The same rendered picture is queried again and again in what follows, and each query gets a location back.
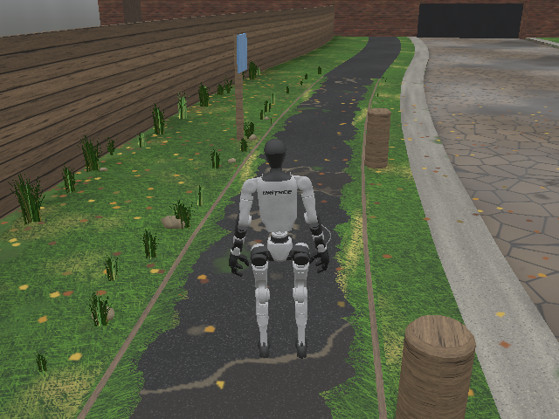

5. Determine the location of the robot left forearm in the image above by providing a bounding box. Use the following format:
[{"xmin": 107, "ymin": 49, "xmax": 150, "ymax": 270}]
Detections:
[{"xmin": 231, "ymin": 214, "xmax": 247, "ymax": 256}]

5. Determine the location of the robot left hand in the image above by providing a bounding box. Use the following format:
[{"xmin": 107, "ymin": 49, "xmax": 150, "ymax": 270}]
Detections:
[{"xmin": 229, "ymin": 254, "xmax": 249, "ymax": 277}]

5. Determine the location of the robot left thigh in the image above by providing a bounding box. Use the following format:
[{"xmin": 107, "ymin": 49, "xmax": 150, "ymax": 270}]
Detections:
[{"xmin": 251, "ymin": 244, "xmax": 270, "ymax": 304}]

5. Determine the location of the robot right forearm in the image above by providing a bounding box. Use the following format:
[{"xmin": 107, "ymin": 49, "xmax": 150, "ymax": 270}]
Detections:
[{"xmin": 309, "ymin": 210, "xmax": 327, "ymax": 252}]

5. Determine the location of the robot right hand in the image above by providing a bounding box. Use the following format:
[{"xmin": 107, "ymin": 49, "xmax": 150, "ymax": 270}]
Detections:
[{"xmin": 309, "ymin": 250, "xmax": 329, "ymax": 273}]

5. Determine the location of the robot right upper arm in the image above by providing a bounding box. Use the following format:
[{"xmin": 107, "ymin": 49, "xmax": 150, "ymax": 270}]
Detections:
[{"xmin": 294, "ymin": 175, "xmax": 318, "ymax": 224}]

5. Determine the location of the robot head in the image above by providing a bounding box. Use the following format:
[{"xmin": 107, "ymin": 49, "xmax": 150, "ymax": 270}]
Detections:
[{"xmin": 261, "ymin": 139, "xmax": 292, "ymax": 182}]

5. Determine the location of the robot left upper arm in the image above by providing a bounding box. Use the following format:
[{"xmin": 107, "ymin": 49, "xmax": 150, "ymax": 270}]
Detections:
[{"xmin": 238, "ymin": 177, "xmax": 259, "ymax": 227}]

